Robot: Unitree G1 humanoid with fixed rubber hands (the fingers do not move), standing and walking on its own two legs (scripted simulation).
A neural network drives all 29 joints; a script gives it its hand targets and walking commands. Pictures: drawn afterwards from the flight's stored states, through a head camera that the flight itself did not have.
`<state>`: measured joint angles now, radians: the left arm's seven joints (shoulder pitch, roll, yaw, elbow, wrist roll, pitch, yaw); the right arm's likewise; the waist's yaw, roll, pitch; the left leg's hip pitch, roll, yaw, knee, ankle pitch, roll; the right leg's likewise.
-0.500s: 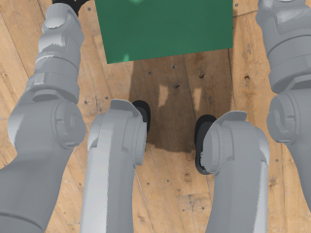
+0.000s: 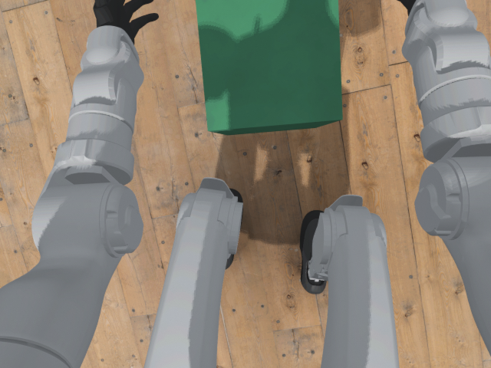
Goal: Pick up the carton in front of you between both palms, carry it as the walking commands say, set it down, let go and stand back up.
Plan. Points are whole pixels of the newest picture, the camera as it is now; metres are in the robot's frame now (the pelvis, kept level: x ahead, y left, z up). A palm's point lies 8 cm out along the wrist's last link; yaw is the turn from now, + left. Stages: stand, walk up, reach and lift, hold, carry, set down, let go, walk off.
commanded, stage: set down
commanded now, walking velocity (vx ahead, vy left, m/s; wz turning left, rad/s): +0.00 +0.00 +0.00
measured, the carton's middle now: (268, 76) +0.51 +0.05 -0.32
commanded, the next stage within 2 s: let go in 0.62 s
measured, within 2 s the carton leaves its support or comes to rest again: neither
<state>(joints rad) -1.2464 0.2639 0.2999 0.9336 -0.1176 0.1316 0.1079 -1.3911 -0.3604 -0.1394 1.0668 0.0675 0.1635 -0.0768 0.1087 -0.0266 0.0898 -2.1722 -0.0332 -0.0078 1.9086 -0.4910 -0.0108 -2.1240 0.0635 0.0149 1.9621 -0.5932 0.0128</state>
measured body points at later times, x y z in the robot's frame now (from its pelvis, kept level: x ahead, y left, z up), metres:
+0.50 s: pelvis +0.03 +0.00 +0.13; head +0.34 +0.01 +0.46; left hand +0.52 +0.26 +0.03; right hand +0.59 -0.14 +0.03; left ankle +0.12 +0.12 -0.41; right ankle +0.09 -0.12 -0.41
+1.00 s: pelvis +0.07 +0.01 +0.26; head +0.32 +0.02 +0.64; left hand +0.44 +0.26 +0.14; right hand +0.48 -0.17 +0.14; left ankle +0.12 +0.12 -0.41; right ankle +0.09 -0.12 -0.41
